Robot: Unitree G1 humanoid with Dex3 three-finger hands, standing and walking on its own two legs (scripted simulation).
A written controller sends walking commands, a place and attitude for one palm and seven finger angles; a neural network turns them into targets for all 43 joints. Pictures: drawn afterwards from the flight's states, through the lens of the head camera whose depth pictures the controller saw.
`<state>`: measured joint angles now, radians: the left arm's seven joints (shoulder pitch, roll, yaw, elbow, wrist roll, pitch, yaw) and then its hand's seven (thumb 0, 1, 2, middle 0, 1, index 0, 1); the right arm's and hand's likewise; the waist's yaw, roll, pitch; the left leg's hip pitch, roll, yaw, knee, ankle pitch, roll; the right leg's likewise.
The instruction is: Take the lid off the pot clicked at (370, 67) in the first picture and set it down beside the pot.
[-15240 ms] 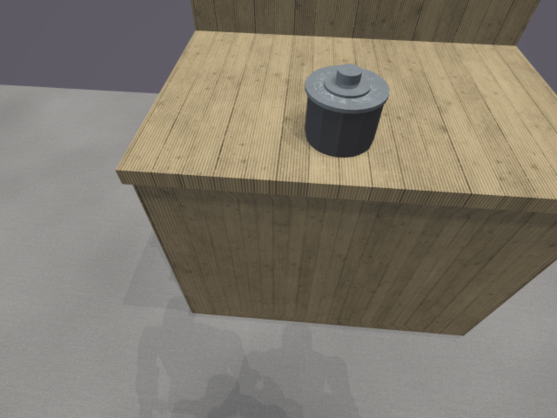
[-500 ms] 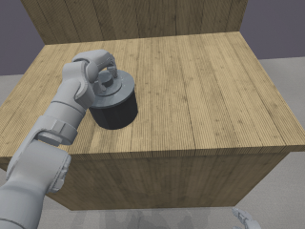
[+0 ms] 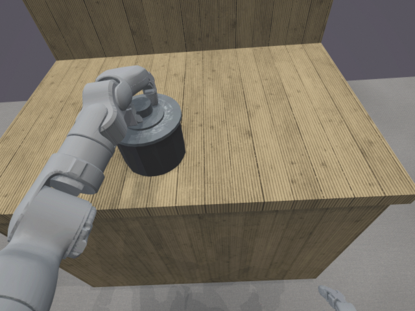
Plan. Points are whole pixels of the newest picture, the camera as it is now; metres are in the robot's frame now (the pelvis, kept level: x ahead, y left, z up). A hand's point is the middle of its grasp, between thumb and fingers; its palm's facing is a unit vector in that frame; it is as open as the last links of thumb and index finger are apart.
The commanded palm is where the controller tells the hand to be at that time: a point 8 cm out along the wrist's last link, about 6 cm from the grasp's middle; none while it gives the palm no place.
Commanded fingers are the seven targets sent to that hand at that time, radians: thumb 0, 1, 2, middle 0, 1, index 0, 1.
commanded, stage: lift the lid straight up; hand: left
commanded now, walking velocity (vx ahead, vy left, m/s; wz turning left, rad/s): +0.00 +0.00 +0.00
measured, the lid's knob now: (140, 107) +0.48 +0.14 +0.15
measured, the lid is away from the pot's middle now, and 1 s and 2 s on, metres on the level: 0.00 0.02 0.02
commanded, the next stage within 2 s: move the lid sideways beside the pot in 1.92 s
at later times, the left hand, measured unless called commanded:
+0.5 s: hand (132, 93) +0.46 +0.13 +0.20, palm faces -0.25 -0.07 -0.97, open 8.0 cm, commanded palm +0.44 +0.14 +0.28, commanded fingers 0.00 0.58 1.10 -0.99 -1.06 -0.82 -0.97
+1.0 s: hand (124, 71) +0.46 +0.13 +0.24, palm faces -0.19 -0.07 -0.98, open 8.0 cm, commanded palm +0.44 +0.14 +0.32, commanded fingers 0.00 0.58 1.10 -0.99 -1.06 -0.82 -0.97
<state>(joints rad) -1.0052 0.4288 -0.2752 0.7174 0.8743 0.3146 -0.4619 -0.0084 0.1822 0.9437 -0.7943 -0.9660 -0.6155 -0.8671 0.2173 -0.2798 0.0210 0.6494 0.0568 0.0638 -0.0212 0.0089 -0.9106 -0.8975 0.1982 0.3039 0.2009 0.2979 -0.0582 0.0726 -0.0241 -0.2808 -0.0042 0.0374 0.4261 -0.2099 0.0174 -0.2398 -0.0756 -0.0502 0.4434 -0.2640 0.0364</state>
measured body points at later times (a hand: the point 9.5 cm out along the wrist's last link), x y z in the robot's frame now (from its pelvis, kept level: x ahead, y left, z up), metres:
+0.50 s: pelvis +0.00 +0.00 +0.00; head +0.02 -0.04 +0.45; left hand +0.47 +0.13 +0.26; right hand +0.14 -0.25 -0.12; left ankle +0.00 +0.11 -0.74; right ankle -0.03 -0.14 -0.74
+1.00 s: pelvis +0.00 +0.00 +0.00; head +0.02 -0.04 +0.45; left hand +0.47 +0.13 +0.30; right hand +0.14 -0.25 -0.12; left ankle +0.00 +0.11 -0.74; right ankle -0.03 -0.14 -0.74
